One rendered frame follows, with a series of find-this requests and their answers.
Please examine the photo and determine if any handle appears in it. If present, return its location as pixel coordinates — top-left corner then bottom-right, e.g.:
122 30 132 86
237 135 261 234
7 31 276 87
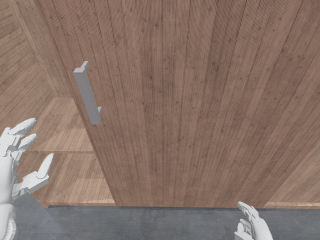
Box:
73 61 102 125

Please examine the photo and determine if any wardrobe door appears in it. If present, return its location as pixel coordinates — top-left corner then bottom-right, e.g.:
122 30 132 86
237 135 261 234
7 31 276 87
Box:
268 141 320 203
34 0 320 208

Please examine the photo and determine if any robot right hand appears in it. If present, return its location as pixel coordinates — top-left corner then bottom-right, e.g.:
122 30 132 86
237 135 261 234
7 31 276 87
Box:
234 201 273 240

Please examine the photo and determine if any robot left hand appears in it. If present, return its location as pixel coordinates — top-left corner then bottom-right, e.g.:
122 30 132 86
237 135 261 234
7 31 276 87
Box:
0 118 54 205

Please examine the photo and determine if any robot left forearm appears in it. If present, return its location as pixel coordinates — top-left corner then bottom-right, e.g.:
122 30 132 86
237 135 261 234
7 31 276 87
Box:
0 203 18 240

